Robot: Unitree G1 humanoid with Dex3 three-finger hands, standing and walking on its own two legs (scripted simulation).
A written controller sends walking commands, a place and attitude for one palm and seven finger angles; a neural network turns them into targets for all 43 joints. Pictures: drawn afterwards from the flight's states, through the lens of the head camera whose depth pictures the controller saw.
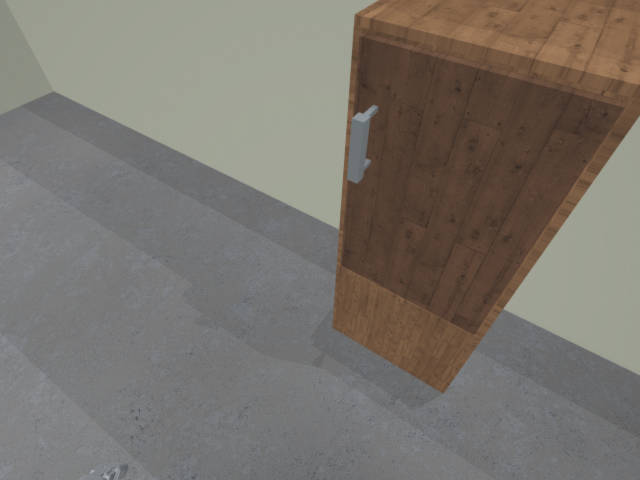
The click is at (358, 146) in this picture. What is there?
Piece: cupboard door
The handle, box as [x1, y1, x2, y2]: [347, 105, 377, 183]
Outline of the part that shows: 372,105 363,114 358,112 352,118 347,179 356,183 362,177 363,171 370,163 370,160 365,157 369,118 377,111 377,106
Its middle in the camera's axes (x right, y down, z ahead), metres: +0.08 -0.17 +0.70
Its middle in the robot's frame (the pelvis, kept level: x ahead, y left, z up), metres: +0.65 -0.04 +0.06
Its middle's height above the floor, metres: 0.83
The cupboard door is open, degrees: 0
